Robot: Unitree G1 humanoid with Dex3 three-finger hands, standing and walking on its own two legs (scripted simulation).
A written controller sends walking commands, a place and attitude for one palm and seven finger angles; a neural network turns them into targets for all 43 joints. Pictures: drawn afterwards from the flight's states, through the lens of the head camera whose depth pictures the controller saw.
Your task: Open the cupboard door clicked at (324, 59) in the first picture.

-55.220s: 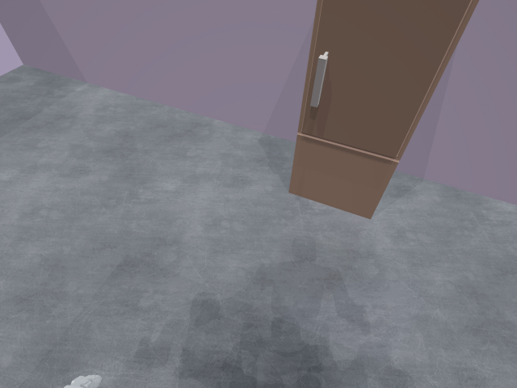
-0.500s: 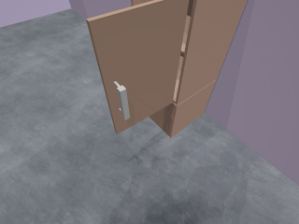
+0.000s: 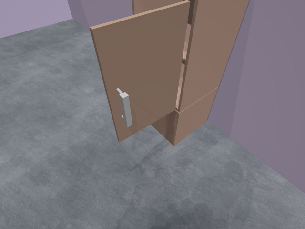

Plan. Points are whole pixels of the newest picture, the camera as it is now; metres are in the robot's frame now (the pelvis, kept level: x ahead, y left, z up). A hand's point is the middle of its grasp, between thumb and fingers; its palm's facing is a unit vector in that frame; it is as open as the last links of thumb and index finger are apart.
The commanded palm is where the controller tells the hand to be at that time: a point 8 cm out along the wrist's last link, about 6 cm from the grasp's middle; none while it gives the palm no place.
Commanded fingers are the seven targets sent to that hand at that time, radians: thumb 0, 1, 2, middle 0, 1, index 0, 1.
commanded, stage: let the arm hang, fingers relaxed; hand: left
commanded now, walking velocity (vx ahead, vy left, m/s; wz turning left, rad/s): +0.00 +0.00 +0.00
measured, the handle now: (123, 107) +0.58 +0.16 -0.09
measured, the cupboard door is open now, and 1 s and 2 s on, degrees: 87 87 87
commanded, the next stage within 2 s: look to check the result in 0.04 s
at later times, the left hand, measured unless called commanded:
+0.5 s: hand out of the picture +0.02 +0.19 -0.17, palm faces +0.02 -0.97 -0.24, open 7.4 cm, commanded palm none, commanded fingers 0.00 0.90 0.90 -0.20 -0.30 -0.20 -0.30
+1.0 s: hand out of the picture +0.06 +0.20 -0.16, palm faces +0.00 -0.96 -0.29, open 7.4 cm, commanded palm none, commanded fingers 0.00 0.90 0.90 -0.20 -0.30 -0.20 -0.30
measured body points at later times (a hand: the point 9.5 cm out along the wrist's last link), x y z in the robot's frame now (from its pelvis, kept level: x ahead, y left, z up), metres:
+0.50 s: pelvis +0.01 +0.00 +0.00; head +0.03 -0.01 +0.45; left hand +0.02 +0.24 -0.15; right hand +0.03 -0.24 -0.16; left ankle +0.03 +0.11 -0.74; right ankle -0.01 -0.08 -0.74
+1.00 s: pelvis +0.02 -0.01 +0.00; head +0.03 -0.02 +0.45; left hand +0.07 +0.25 -0.14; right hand +0.06 -0.27 -0.15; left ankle +0.03 +0.11 -0.74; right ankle -0.01 -0.08 -0.74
